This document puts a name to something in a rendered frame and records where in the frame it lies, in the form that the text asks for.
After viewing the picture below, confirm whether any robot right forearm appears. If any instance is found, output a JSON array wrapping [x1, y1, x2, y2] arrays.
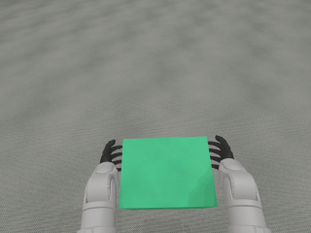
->
[[218, 158, 272, 233]]

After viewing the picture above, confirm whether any robot left forearm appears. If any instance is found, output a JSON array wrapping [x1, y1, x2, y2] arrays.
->
[[77, 161, 120, 233]]

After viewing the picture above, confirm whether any robot right hand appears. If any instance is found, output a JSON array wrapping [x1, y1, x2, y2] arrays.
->
[[208, 135, 234, 170]]

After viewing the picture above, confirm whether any carton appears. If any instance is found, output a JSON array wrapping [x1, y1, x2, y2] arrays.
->
[[119, 136, 218, 211]]

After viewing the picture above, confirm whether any robot left hand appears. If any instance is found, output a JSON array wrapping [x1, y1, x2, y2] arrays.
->
[[99, 139, 122, 172]]

